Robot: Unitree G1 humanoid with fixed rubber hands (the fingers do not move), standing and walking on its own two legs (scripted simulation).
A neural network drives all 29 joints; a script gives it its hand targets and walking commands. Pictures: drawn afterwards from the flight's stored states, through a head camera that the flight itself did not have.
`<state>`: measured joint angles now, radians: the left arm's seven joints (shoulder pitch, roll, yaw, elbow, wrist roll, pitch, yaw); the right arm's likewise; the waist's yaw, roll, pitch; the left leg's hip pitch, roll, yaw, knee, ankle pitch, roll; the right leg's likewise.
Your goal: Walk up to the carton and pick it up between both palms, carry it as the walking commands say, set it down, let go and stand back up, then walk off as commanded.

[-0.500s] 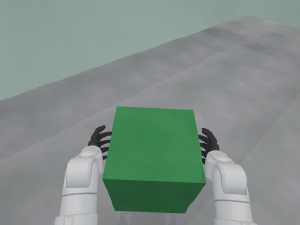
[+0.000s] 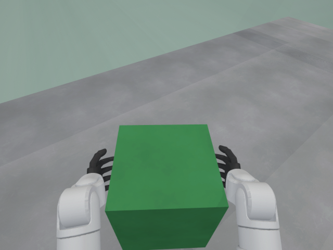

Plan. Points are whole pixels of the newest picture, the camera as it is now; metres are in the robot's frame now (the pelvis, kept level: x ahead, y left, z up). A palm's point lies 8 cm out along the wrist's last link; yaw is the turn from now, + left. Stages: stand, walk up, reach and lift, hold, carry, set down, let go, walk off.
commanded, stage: carry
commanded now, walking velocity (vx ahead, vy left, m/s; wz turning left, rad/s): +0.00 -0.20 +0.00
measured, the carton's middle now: (164, 189) +0.27 +0.02 +0.01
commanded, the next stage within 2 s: none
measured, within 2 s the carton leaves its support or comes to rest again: neither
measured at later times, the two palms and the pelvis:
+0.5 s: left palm (168, 199) +0.22 +0.01 +0.08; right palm (313, 208) +0.20 -0.29 +0.07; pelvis -0.06 -0.13 +0.00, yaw -1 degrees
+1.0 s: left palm (253, 232) +0.16 -0.15 +0.08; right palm out of the picture +0.13 -0.45 +0.07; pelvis -0.12 -0.28 +0.00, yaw -1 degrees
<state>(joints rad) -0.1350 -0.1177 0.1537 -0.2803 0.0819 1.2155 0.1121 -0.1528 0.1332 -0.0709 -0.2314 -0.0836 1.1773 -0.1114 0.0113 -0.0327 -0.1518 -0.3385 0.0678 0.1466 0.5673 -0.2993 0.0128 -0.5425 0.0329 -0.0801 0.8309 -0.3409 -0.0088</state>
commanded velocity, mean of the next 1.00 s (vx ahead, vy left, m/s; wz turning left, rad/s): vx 0.00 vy -0.20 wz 0.00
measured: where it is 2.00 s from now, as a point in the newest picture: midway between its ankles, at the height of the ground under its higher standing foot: outside the picture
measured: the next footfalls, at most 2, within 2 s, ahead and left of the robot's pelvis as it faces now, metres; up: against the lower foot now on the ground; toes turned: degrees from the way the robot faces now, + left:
right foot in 0.26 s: +0.03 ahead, -0.21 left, +0.00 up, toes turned -8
left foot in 0.56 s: -0.02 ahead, -0.05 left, +0.00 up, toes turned +9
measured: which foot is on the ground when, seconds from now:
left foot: down 0.00-0.26, up 0.28-0.54, down 0.56-0.88, up 0.90-1.00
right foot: up 0.00-0.24, down 0.26-0.56, up 0.58-0.84, down 0.86-1.00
